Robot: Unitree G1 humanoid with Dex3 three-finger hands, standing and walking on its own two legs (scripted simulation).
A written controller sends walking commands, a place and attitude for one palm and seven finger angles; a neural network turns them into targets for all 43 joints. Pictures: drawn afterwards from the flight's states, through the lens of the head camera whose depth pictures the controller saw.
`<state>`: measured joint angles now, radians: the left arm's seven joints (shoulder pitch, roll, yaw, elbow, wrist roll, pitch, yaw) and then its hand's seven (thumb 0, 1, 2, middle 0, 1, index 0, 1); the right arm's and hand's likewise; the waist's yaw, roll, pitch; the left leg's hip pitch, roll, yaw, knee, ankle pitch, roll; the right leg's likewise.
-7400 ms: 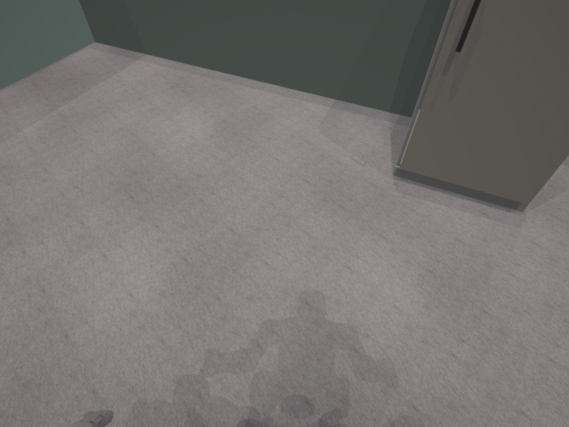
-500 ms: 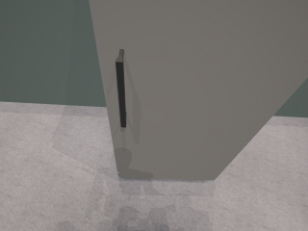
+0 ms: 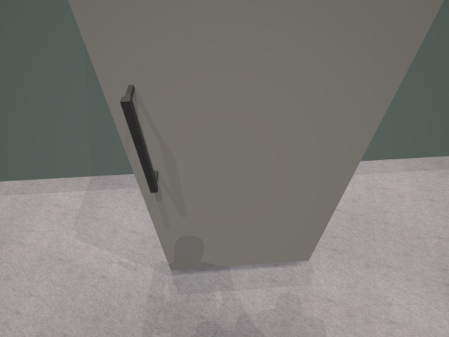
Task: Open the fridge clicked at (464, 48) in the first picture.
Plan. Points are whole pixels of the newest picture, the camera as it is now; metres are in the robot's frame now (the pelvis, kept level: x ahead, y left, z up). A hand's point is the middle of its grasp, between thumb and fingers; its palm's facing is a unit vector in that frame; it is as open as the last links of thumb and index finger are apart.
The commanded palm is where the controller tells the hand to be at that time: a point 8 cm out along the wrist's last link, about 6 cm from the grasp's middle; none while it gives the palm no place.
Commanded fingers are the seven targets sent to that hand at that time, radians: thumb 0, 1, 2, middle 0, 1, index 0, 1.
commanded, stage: come to a stop and stand still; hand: left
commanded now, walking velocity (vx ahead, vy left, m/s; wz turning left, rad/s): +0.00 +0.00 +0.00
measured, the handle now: (143, 145) +0.48 +0.19 +0.07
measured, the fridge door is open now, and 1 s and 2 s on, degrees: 0 0 0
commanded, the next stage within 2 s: look again from close up in 0.50 s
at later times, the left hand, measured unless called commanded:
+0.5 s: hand out of the picture -0.01 +0.13 -0.18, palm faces +0.06 -0.99 -0.15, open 7.4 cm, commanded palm none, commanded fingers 0.00 0.90 0.90 -0.20 -0.30 -0.20 -0.30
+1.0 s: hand out of the picture +0.05 +0.25 -0.17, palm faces +0.04 -0.96 -0.27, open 7.4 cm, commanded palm none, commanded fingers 0.00 0.90 0.90 -0.20 -0.30 -0.20 -0.30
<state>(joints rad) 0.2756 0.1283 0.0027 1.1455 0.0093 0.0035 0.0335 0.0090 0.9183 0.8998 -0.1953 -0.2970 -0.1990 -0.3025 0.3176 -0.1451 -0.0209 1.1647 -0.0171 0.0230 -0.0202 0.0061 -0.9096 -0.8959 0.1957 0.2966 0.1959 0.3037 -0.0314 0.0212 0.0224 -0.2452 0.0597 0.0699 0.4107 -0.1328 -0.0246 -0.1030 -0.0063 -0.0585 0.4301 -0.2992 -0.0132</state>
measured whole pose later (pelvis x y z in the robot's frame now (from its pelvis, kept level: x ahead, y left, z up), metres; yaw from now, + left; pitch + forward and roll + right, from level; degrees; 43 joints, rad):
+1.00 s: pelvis -0.01 +0.04 -0.01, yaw +1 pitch -3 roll -1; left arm 0.27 0.26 0.02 0.93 0.03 0.01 0.03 0.00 0.90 0.90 -0.20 -0.30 -0.20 -0.30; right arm 0.19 -0.22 -0.03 0.94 -0.02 0.01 -0.01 0.01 -0.91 -0.90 0.20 0.30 0.20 0.30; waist 0.01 -0.01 0.02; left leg -0.31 0.03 0.07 0.59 -0.22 0.03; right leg -0.13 -0.04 -0.06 0.54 -0.35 0.03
